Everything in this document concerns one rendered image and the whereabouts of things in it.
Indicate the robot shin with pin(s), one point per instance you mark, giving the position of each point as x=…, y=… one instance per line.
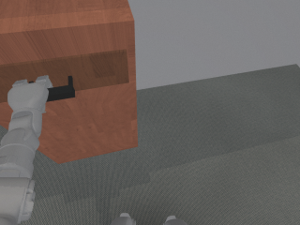
x=170, y=217
x=125, y=215

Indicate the cabinet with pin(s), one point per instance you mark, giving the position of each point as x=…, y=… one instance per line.
x=96, y=121

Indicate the right robot shin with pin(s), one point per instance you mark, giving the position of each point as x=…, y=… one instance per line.
x=170, y=217

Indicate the left robot hand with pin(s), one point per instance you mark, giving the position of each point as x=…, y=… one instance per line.
x=29, y=95

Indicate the drawer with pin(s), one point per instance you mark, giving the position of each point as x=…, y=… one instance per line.
x=88, y=71

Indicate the left robot forearm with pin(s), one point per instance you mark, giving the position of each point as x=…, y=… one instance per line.
x=18, y=147

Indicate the handle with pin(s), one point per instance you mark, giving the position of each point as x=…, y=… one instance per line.
x=61, y=92

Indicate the robot left upper arm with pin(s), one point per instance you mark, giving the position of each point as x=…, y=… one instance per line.
x=17, y=197

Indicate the left robot shin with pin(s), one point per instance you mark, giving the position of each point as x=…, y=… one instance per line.
x=125, y=215

